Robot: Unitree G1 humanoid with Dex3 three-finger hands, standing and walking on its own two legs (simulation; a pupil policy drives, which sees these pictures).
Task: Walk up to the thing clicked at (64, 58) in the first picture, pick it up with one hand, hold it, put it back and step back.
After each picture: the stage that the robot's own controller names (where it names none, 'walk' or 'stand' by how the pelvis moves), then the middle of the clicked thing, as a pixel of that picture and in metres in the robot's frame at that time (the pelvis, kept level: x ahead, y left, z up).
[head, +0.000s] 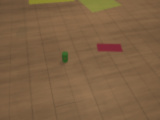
stand; (65, 57) +1.25 +0.15 -0.72
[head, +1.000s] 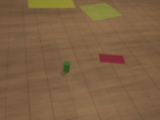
walk; (66, 67) +1.13 +0.05 -0.70
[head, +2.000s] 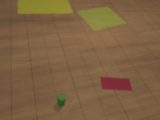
walk; (61, 100) +0.69 +0.06 -0.71
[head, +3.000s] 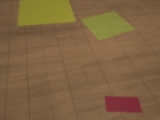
stand; out of the picture +0.46 +0.12 -0.70
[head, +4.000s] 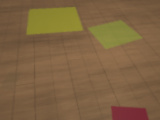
stand; out of the picture +0.43 +0.11 -0.72
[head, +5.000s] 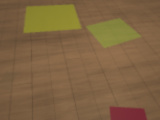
stand; out of the picture +0.40 +0.11 -0.73
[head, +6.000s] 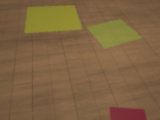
stand; out of the picture +0.41 +0.12 -0.73
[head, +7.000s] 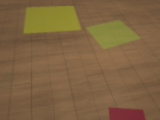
stand; out of the picture +0.41 +0.11 -0.73
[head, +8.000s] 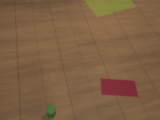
go down; (51, 111) +0.44 +0.12 -0.65
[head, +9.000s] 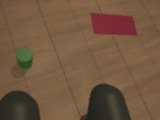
go down; (25, 58) +0.49 +0.16 -0.29
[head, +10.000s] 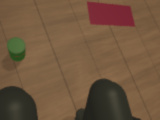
close in; (17, 50) +0.50 +0.18 -0.28
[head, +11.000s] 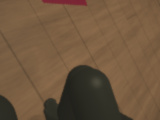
close; out of the picture +0.49 +0.22 -0.23
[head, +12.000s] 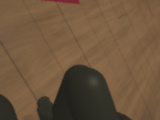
close; out of the picture +0.49 +0.23 -0.23
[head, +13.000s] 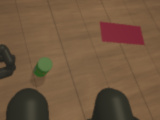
lift; (42, 67) +0.47 +0.13 -0.30
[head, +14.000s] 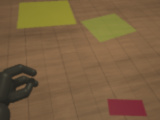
hold; out of the picture +0.40 +0.08 -0.65
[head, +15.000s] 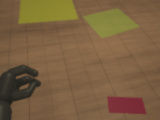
hold; out of the picture +0.40 +0.11 -0.68
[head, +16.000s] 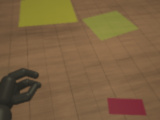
stand; out of the picture +0.40 +0.10 -0.68
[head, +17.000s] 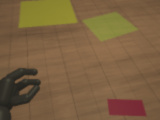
crouch; out of the picture +0.40 +0.10 -0.68
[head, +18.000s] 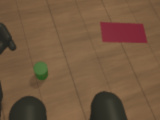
crouch; (41, 71) +0.47 +0.12 -0.36
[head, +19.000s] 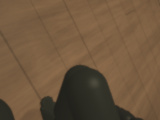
lower; out of the picture +0.45 +0.19 -0.24
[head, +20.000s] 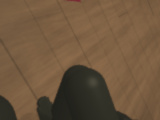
lower; out of the picture +0.46 +0.20 -0.24
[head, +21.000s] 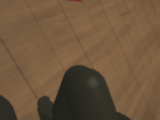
lower; out of the picture +0.46 +0.20 -0.24
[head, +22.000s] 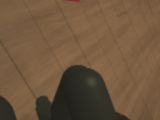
lower; out of the picture +0.46 +0.20 -0.24
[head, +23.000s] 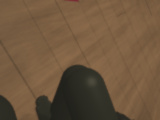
loosen; out of the picture +0.46 +0.20 -0.24
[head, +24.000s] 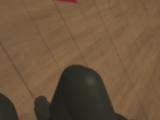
open; out of the picture +0.44 +0.17 -0.24
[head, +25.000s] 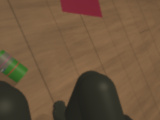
stand; (9, 66) +0.40 +0.11 -0.28
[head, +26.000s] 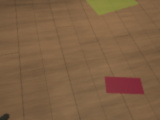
stand; out of the picture +0.33 +0.04 -0.62
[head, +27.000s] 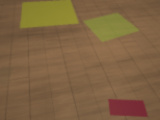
stand; out of the picture +0.32 +0.06 -0.69
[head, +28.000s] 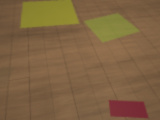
stand; out of the picture +0.31 +0.05 -0.69
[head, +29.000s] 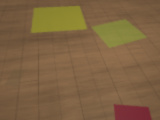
stand; out of the picture +0.32 +0.05 -0.74
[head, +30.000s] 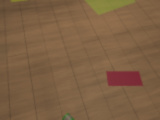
walk; out of the picture +0.38 +0.04 -0.72
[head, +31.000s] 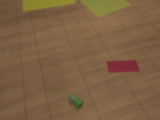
walk; (75, 100) +0.65 +0.08 -0.73
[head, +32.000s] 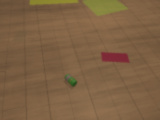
stand; (70, 80) +0.91 +0.08 -0.73
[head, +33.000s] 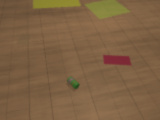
stand; (73, 82) +0.92 +0.06 -0.75
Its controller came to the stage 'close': yes
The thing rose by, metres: 0.01
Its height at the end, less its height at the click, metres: -0.02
